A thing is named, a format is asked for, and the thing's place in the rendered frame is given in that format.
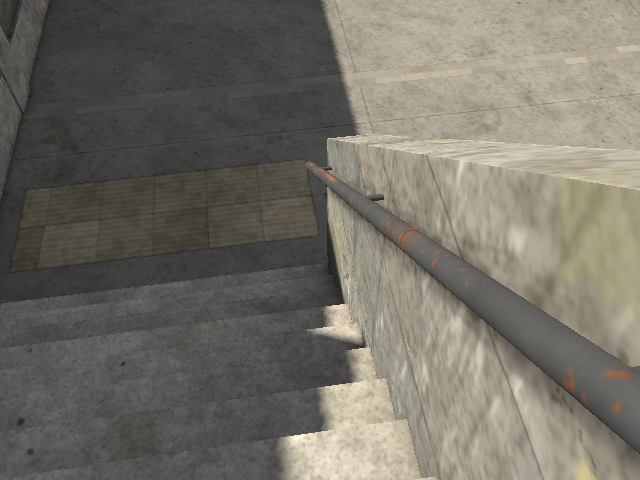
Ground stairs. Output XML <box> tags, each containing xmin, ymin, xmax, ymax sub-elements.
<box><xmin>0</xmin><ymin>263</ymin><xmax>437</xmax><ymax>480</ymax></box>

